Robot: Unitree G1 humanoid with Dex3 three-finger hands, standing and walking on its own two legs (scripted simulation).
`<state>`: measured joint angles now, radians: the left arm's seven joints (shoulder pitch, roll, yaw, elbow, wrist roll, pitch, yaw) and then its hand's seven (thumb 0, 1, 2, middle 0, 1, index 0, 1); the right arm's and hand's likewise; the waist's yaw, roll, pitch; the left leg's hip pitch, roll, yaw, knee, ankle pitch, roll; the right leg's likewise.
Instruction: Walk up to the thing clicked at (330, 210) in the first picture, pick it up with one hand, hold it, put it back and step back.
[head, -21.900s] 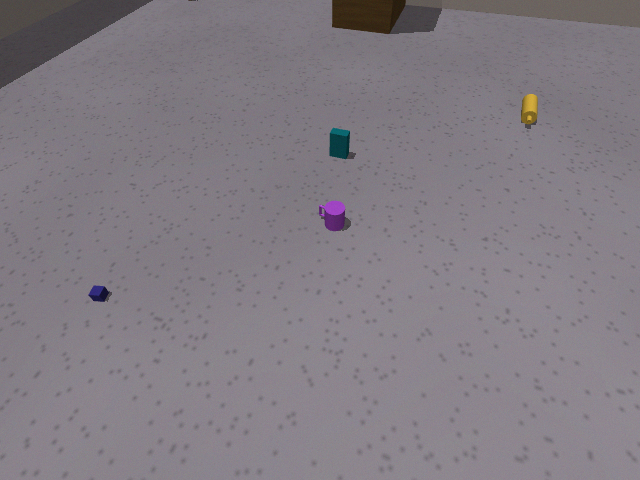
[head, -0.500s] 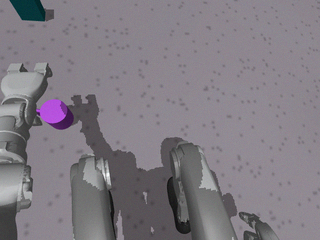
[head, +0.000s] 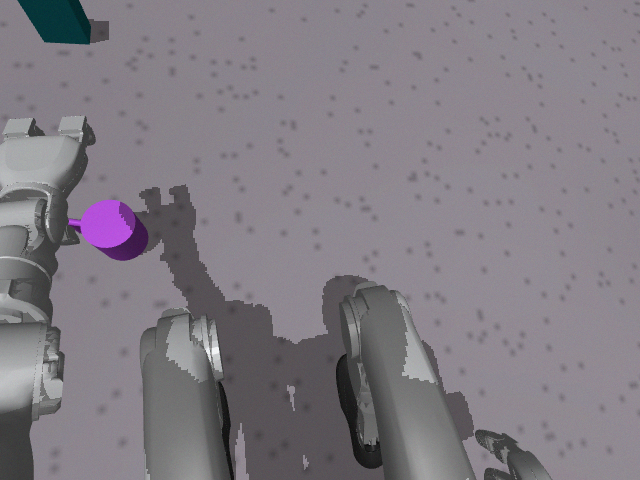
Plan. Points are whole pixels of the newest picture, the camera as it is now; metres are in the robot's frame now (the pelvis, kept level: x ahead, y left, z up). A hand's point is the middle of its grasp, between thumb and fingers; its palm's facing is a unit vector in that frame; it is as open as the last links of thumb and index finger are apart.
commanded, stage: withdraw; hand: left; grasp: from above
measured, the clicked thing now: (107, 230) +0.50 +0.30 -0.35
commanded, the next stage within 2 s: go down in 1.04 s
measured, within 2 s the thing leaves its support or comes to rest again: neither
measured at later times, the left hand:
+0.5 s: hand (55, 194) +0.48 +0.29 -0.11, palm faces -0.37 +0.00 -0.93, open 14.1 cm
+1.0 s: hand (53, 190) +0.48 +0.29 -0.11, palm faces -0.36 +0.00 -0.93, open 14.1 cm
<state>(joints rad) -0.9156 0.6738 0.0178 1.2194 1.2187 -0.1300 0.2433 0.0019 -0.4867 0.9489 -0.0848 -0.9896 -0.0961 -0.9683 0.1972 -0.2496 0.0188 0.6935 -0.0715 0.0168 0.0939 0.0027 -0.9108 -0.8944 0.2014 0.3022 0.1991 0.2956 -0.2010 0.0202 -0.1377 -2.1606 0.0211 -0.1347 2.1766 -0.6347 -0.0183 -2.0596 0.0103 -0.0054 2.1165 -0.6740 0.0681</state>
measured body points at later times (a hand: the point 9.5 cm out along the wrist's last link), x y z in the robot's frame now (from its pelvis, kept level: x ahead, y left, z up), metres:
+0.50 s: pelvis +0.00 +0.00 +0.00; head +0.21 +0.06 +0.39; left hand +0.49 +0.29 -0.06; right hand +0.07 -0.27 -0.11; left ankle +0.09 +0.13 -0.36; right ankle +0.10 -0.15 -0.36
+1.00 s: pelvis +0.00 +0.00 +0.00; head +0.21 +0.06 +0.39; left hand +0.50 +0.29 -0.06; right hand +0.07 -0.27 -0.11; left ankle +0.09 +0.13 -0.36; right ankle +0.10 -0.15 -0.36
